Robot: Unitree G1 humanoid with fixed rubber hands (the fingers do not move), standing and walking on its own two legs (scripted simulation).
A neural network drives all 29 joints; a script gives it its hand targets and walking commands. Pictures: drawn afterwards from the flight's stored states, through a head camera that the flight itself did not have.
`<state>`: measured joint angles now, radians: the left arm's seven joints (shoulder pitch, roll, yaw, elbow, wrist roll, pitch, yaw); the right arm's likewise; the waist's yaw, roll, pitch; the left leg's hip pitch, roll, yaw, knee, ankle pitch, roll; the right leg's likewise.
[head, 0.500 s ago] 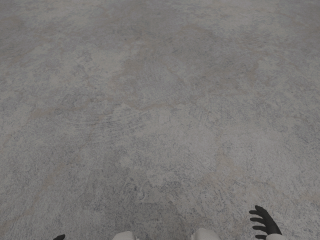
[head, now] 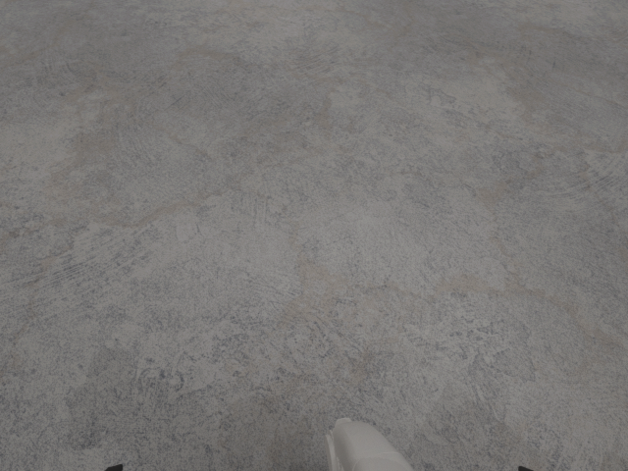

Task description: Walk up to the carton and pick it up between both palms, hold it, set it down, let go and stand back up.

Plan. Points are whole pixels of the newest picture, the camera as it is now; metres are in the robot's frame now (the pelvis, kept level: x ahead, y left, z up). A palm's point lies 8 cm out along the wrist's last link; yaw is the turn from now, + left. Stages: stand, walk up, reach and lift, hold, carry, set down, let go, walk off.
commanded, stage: walk up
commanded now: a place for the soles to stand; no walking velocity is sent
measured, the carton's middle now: out of the picture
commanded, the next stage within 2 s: none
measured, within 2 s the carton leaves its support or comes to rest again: neither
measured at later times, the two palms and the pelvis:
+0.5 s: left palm out of the picture +0.05 +0.12 -0.10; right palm out of the picture -0.11 -0.43 -0.12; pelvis -0.12 -0.12 -0.01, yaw -30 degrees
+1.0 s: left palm out of the picture +0.09 -0.03 -0.11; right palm out of the picture -0.23 -0.40 -0.12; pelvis -0.18 -0.15 -0.02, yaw -59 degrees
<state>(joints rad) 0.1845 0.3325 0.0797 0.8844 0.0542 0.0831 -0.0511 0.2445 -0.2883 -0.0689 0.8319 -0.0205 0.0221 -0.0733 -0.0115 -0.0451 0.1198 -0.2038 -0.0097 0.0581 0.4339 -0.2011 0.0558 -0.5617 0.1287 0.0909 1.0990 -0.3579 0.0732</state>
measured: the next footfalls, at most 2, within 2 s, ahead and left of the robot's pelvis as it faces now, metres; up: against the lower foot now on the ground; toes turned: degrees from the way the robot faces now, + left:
right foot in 0.28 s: -0.07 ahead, -0.26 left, +0.00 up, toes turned -17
left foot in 0.66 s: -0.03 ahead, -0.10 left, +0.00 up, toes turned -43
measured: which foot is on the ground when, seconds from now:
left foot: down 0.00-0.28, up 0.30-0.64, down 0.66-0.98, up 1.00-1.00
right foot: up 0.00-0.26, down 0.28-0.68, up 0.70-0.96, down 0.98-1.00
